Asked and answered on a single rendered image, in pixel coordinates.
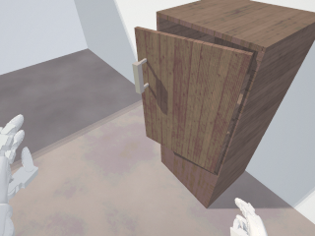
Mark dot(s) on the robot right hand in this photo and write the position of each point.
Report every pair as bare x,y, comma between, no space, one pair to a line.
251,226

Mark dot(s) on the robot left hand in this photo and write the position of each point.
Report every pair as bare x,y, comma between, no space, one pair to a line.
9,142

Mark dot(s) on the handle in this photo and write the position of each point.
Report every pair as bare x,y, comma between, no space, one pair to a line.
138,76

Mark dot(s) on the left robot forearm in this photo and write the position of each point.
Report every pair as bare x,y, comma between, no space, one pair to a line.
6,224

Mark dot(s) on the cupboard door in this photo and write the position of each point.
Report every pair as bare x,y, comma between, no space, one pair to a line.
193,90

